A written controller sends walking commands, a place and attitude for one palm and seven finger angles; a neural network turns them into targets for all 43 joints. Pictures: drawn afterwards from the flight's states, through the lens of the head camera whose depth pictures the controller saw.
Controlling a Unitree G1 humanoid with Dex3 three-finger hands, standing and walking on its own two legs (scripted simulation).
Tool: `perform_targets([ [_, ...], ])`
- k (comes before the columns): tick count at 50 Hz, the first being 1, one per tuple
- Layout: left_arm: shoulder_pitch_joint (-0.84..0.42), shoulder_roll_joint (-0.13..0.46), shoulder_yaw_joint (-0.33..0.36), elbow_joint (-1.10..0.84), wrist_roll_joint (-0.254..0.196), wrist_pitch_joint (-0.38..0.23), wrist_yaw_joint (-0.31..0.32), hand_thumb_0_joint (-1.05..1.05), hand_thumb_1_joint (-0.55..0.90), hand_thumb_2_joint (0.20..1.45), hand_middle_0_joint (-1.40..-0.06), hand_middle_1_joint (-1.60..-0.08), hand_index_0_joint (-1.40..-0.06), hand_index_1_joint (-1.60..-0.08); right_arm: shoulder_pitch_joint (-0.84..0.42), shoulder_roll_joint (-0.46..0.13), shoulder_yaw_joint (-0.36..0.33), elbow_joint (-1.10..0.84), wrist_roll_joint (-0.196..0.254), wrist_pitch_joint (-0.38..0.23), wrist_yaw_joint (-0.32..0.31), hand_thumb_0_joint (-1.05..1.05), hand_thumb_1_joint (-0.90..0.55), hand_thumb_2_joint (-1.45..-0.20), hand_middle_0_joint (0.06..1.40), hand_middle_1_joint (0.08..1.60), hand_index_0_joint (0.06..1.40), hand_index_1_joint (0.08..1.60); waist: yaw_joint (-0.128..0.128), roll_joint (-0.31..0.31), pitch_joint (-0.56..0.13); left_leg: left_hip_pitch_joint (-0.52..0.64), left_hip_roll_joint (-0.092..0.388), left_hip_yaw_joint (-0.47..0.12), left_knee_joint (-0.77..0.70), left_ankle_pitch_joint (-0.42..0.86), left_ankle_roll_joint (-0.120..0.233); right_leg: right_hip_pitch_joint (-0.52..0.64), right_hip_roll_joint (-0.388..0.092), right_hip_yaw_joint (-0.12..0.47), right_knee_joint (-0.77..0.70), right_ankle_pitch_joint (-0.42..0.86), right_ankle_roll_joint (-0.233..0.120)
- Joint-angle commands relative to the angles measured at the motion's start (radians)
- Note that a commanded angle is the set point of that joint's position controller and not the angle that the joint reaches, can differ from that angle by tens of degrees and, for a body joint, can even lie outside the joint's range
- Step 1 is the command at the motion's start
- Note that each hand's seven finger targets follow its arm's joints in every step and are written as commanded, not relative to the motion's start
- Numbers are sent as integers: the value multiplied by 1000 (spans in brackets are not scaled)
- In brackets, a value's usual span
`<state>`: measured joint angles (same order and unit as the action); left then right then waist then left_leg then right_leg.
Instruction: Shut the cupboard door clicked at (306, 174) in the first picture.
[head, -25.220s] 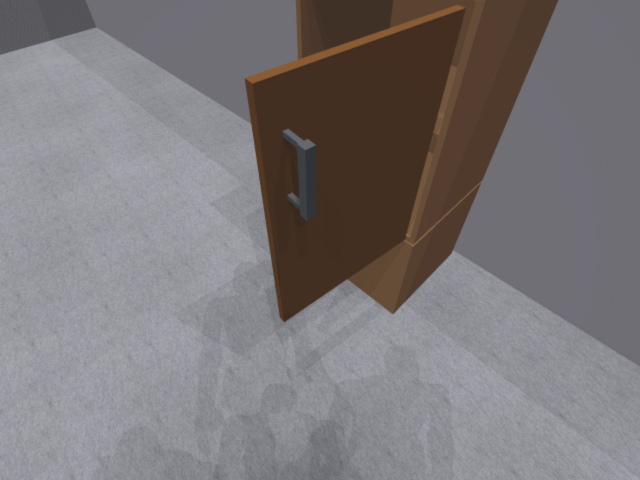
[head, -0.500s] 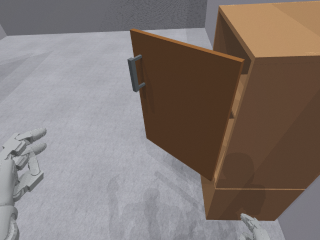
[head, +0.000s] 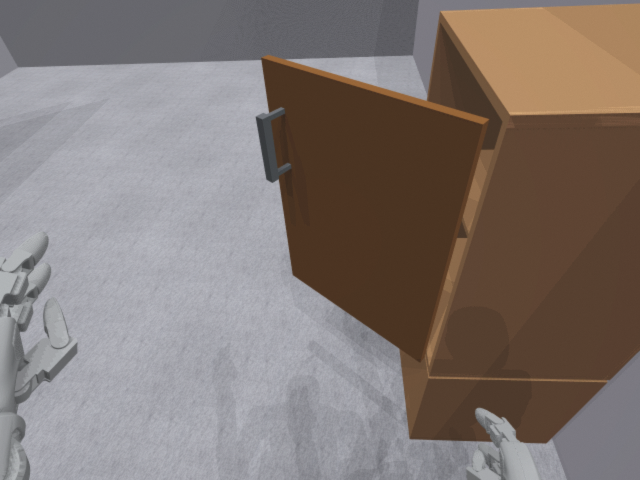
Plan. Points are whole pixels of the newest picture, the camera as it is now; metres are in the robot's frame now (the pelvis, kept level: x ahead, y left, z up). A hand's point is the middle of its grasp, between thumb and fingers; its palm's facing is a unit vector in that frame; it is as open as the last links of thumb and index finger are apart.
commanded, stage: step back with the hand held close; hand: left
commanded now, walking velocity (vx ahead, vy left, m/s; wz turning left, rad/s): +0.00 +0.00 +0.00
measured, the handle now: (275, 145) +0.68 +0.17 +0.09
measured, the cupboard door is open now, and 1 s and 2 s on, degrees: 51 51 51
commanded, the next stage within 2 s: stop stepping back and stand still in 1.32 s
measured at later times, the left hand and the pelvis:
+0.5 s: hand (30, 352) +0.17 +0.29 +0.17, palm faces +0.39 -0.76 -0.52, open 7.4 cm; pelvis -0.03 +0.03 -0.01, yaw -1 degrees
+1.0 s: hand out of the picture +0.07 +0.30 +0.17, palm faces +0.53 -0.70 -0.47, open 7.4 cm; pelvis -0.12 +0.02 -0.03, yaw +3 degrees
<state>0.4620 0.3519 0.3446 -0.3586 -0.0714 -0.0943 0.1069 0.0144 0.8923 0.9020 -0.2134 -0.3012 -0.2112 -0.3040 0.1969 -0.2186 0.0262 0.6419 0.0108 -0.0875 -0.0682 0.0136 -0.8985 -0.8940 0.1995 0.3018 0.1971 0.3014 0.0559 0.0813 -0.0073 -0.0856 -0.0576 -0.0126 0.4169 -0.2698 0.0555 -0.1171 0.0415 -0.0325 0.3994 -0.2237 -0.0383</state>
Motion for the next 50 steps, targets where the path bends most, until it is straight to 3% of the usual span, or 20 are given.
perform_targets([
  [1,-77,178,117,-183,-4,-64,14,0,900,900,-200,-300,-200,-300,-133,-100,-41,-165,4,-45,-7,0,-900,-900,200,300,200,300,2,-40,-31,-79,65,-15,-69,228,-39,44,-48,19,-56,119,15],
  [2,-184,309,240,-251,-3,-105,24,0,900,900,-200,-300,-200,-300,-122,-148,-61,-198,14,-24,-3,0,-900,-900,200,300,200,300,-33,-20,-9,-168,89,-59,-19,127,-6,-10,-110,140,-86,132,3],
  [3,-77,231,182,-172,-6,-113,19,0,900,900,-200,-300,-200,-300,-108,-134,-63,-177,8,-13,-5,0,-900,-900,200,300,200,300,-40,-74,-34,-156,84,-68,25,111,-7,-34,-157,165,-94,117,-16],
  [5,-23,205,154,-164,0,-122,17,0,900,900,-200,-300,-200,-300,-111,-126,-63,-180,6,3,1,0,-900,-900,200,300,200,300,-44,-118,-60,-156,79,-64,78,114,-12,-52,-205,196,-94,145,-34],
  [9,34,231,175,-218,-3,-140,30,0,900,900,-200,-300,-200,-300,-102,-137,-79,-187,12,30,1,0,-900,-900,200,300,200,300,-52,-76,-150,-185,92,-66,120,187,-26,-19,-239,193,-11,300,-54],
  [13,66,272,212,-308,-5,-146,42,0,900,900,-200,-300,-200,-300,-99,-145,-86,-221,18,59,-13,0,-900,-900,200,300,200,300,-56,-53,-230,-176,131,-88,107,457,-39,18,-193,137,135,486,-29],
  [15,77,289,230,-345,-6,-141,43,0,900,900,-200,-300,-200,-300,-102,-144,-84,-236,17,66,-21,0,-900,-900,200,300,200,300,-49,-1,-243,-177,161,-112,90,635,-49,18,-150,103,197,481,-6],
  [17,86,293,241,-357,-8,-136,42,0,900,900,-200,-300,-200,-300,-89,-146,-88,-246,12,73,-22,0,-900,-900,200,300,200,300,-46,24,-246,-145,197,-132,72,801,-57,-24,-105,74,243,337,14],
  [19,97,299,255,-348,-6,-130,38,0,900,900,-200,-300,-200,-300,-88,-150,-94,-246,0,73,-17,0,-900,-900,200,300,200,300,-41,59,-214,-141,235,-159,26,820,-47,-80,-68,54,268,126,30],
  [22,81,253,227,-300,0,-132,34,0,900,900,-200,-300,-200,-300,-71,-152,-93,-244,-14,73,-12,0,-900,-900,200,300,200,300,-49,51,-132,-282,284,-191,-51,591,-4,-54,-48,55,309,-50,38],
  [24,78,262,247,-261,9,-132,35,0,900,900,-200,-300,-200,-300,-75,-163,-98,-240,-13,69,-13,0,-900,-900,200,300,200,300,-45,9,-96,-414,287,-199,-73,325,35,14,-52,73,282,-10,38],
  [26,67,233,213,-226,11,-131,34,0,900,900,-200,-300,-200,-300,-72,-164,-90,-245,-1,73,-14,0,-900,-900,200,300,200,300,-58,-59,-55,-488,250,-184,-41,173,32,25,-76,108,228,118,30],
  [29,32,255,214,-240,21,-144,38,0,900,900,-200,-300,-200,-300,-86,-169,-86,-239,1,73,-11,0,-900,-900,200,300,200,300,-63,-74,-100,-468,181,-147,31,76,10,1,-147,189,160,248,1],
  [31,23,247,191,-293,17,-153,42,0,900,900,-200,-300,-200,-300,-86,-156,-82,-246,9,67,-11,0,-900,-900,200,300,200,300,-63,-90,-171,-401,161,-135,69,82,3,-28,-154,196,148,203,-6],
  [34,42,307,248,-383,26,-174,52,0,900,900,-200,-300,-200,-300,-100,-161,-77,-254,4,54,-18,0,-900,-900,200,300,200,300,-59,-18,-186,-476,169,-161,19,-91,26,12,-124,181,151,62,8],
  [39,18,311,288,-384,54,-205,65,0,900,900,-200,-300,-200,-300,-96,-171,-74,-259,-5,23,-34,0,-900,-900,200,300,200,300,-60,88,-97,-766,209,-233,-118,-431,67,166,-42,126,265,-6,36],
  [43,-37,244,244,-293,66,-216,61,0,900,900,-200,-300,-200,-300,-69,-176,-83,-242,-10,8,-32,0,-900,-900,200,300,200,300,-66,110,-24,-903,248,-257,-149,-528,80,201,-13,117,356,0,39],
  [47,-24,229,230,-230,71,-225,50,0,900,900,-200,-300,-200,-300,-62,-174,-97,-237,-2,-1,-21,0,-900,-900,200,300,200,300,-64,1,-22,-864,228,-217,-69,-515,68,124,-38,180,314,-23,22],
  [49,1,256,251,-224,69,-222,51,0,900,900,-200,-300,-200,-300,-60,-170,-104,-237,-1,0,-12,0,-900,-900,200,300,200,300,-62,-94,-28,-779,178,-162,58,-469,46,3,-105,288,192,-102,-6],
  [50,6,230,214,-234,62,-218,51,0,900,900,-200,-300,-200,-300,-55,-150,-99,-237,0,3,-4,0,-900,-900,200,300,200,300,-66,-169,-22,-696,138,-123,160,-407,17,-116,-176,366,94,-172,-38],
])
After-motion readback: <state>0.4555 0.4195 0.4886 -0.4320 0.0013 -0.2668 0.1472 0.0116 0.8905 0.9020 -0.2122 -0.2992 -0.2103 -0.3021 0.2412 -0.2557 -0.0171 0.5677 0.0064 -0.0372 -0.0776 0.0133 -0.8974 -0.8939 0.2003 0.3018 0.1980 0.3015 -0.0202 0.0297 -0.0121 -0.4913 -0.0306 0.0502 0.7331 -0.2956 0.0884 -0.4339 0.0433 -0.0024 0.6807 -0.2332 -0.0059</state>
